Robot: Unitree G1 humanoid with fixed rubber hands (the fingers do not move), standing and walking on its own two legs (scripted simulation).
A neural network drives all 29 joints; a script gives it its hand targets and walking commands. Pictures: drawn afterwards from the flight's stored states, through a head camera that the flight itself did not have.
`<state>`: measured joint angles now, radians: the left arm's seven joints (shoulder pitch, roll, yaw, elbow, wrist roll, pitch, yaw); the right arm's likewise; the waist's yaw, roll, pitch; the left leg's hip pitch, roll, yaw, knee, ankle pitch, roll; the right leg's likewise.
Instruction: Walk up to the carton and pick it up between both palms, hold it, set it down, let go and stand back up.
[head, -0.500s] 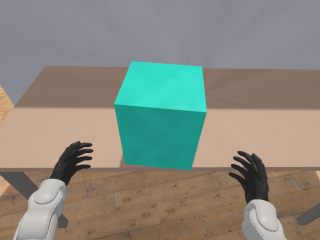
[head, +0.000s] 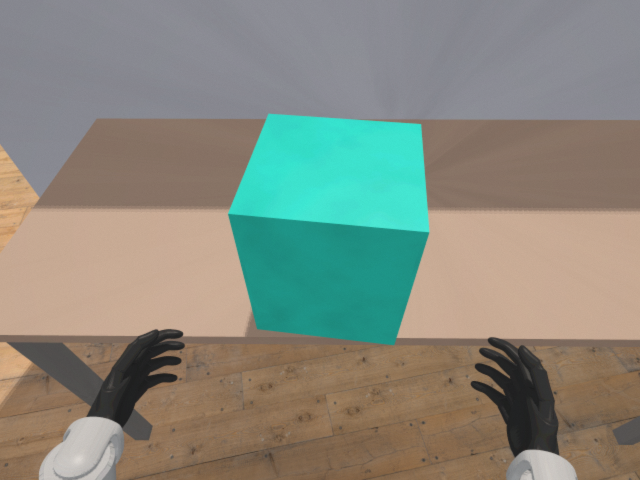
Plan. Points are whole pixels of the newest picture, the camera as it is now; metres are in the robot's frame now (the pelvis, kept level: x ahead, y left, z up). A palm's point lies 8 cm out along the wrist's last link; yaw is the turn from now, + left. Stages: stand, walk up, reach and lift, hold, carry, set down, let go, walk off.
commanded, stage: set down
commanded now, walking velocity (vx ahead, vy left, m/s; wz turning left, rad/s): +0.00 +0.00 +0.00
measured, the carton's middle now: (333, 233) +0.45 +0.00 +0.06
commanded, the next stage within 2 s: let go in 1.30 s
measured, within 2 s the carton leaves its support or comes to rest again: neither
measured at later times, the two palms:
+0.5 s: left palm (130, 427) +0.21 +0.23 +0.01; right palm (521, 457) +0.17 -0.20 +0.00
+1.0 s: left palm (141, 459) +0.18 +0.23 -0.04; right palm (509, 475) +0.16 -0.20 -0.05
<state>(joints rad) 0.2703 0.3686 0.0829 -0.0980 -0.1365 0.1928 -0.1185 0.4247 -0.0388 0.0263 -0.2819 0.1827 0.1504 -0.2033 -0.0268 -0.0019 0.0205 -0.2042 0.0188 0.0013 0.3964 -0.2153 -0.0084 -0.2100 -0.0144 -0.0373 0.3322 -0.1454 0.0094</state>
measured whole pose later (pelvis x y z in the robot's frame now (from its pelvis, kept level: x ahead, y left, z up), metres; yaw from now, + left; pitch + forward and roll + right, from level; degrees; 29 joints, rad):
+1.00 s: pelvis +0.01 +0.00 +0.00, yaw +0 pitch +2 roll -1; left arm 0.30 0.29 0.00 0.20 -0.14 0.17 -0.05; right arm 0.36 -0.09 0.03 0.27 0.08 -0.09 -0.06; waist -0.03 0.01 0.03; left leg -0.20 0.02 0.00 0.38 -0.22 -0.01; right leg -0.21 -0.01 -0.04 0.33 -0.15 0.01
